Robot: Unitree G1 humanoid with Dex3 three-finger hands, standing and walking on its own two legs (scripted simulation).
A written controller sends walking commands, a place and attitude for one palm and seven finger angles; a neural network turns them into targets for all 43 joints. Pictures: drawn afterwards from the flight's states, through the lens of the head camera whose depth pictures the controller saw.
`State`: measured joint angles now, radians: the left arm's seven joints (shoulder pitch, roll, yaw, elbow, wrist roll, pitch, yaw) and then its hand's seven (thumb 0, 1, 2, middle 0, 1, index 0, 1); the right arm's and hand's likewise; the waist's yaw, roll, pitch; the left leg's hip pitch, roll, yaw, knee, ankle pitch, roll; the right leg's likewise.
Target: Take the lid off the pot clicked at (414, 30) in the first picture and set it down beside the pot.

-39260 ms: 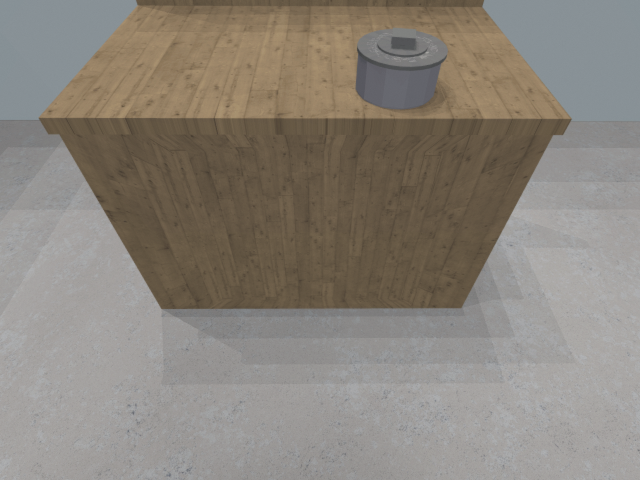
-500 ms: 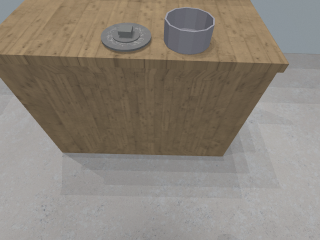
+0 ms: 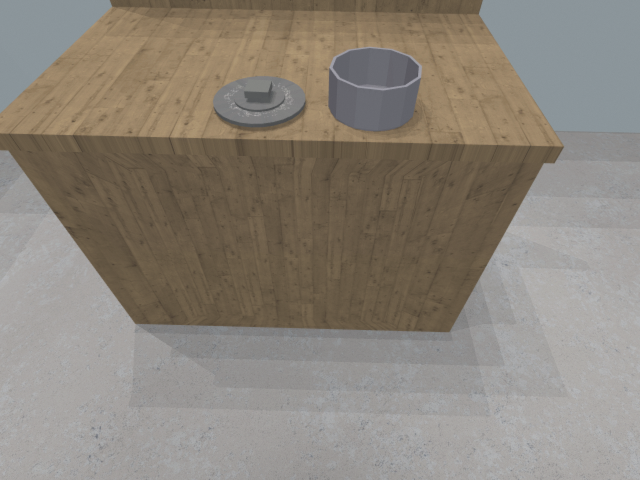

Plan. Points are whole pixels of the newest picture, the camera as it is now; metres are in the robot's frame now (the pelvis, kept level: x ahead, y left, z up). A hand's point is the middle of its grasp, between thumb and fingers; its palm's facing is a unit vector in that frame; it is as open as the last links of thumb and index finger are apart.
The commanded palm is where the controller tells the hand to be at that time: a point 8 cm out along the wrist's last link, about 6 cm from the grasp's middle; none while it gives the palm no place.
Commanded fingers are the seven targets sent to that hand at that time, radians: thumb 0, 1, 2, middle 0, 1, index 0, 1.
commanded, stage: let the arm hang, fingers relaxed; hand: left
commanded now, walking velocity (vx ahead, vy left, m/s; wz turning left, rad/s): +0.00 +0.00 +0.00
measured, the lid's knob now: (258, 89) +0.81 +0.16 +0.07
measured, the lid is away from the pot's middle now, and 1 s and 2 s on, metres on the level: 0.23 0.23 0.23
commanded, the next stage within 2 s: look to check the result in 0.40 s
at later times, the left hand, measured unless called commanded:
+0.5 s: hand out of the picture -0.05 +0.15 -0.18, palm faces +0.05 -0.99 -0.14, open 7.3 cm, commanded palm none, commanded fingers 0.00 0.90 0.90 -0.20 -0.30 -0.20 -0.30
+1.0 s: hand out of the picture -0.04 +0.17 -0.18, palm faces +0.06 -0.99 -0.15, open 7.3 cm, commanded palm none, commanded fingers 0.00 0.90 0.90 -0.20 -0.30 -0.20 -0.30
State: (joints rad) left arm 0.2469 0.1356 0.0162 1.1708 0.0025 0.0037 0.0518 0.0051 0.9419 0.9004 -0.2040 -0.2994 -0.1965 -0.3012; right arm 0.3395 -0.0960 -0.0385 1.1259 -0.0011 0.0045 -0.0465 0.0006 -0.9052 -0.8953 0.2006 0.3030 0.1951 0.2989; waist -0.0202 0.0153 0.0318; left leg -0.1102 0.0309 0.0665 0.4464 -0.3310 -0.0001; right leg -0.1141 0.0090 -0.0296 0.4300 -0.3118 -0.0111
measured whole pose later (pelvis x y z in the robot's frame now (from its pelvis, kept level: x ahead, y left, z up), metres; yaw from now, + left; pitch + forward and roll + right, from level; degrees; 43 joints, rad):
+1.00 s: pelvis -0.02 +0.02 +0.00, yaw +1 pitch +0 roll +0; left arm 0.29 0.09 0.02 1.18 0.01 0.00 0.05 0.00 0.92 0.90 -0.20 -0.30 -0.19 -0.30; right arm 0.35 -0.08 -0.03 1.13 0.00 -0.01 -0.05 0.00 -0.90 -0.90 0.20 0.30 0.19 0.30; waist -0.01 0.00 0.04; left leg -0.15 -0.01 0.07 0.46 -0.31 0.04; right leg -0.15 -0.03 -0.03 0.44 -0.29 0.02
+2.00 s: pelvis -0.02 +0.01 +0.00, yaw +1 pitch +0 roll +0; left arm 0.29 0.09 0.02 1.17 0.01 0.00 0.05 0.01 0.92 0.90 -0.20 -0.30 -0.20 -0.30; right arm 0.34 -0.08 -0.03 1.14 0.00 -0.01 -0.05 0.00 -0.90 -0.90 0.20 0.30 0.19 0.30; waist -0.01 0.02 0.04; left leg -0.14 0.01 0.05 0.45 -0.30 0.02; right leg -0.14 -0.02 -0.04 0.44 -0.29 0.00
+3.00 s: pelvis -0.02 +0.01 +0.00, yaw +1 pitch +0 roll +0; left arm 0.30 0.10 0.02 1.16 0.01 0.00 0.05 0.01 0.92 0.90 -0.20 -0.30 -0.20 -0.30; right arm 0.33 -0.08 -0.03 1.14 0.00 -0.01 -0.05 0.00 -0.90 -0.90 0.20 0.30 0.19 0.30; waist -0.01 0.01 0.04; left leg -0.13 0.01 0.05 0.44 -0.30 0.01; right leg -0.13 -0.01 -0.04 0.43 -0.29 0.00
